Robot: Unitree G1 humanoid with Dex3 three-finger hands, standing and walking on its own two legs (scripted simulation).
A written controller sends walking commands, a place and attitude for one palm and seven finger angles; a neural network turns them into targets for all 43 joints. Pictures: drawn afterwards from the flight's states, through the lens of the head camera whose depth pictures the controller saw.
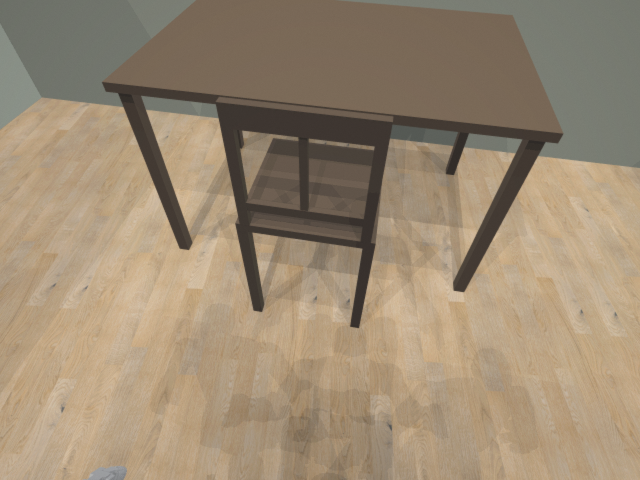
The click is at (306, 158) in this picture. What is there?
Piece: chair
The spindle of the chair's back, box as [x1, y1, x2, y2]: [298, 137, 308, 210]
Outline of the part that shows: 298,137 300,209 307,210 308,139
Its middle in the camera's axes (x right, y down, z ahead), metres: -0.04 -0.15 +0.91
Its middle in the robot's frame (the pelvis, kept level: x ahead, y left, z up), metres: +0.77 +0.08 -0.11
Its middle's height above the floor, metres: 0.66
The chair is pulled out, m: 0.00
